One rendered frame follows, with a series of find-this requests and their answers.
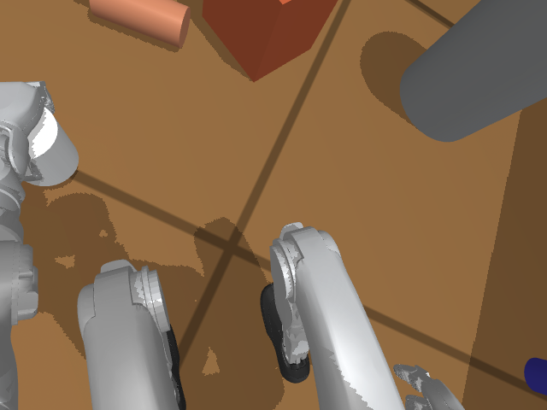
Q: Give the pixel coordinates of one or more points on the left robot arm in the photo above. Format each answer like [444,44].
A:
[18,277]

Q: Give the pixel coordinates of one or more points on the left robot foot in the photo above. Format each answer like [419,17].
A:
[180,398]

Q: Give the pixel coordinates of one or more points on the left robot hand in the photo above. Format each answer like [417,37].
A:
[22,105]

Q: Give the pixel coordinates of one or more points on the right robot hand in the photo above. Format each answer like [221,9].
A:
[436,394]

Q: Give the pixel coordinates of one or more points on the right robot foot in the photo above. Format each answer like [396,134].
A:
[294,373]

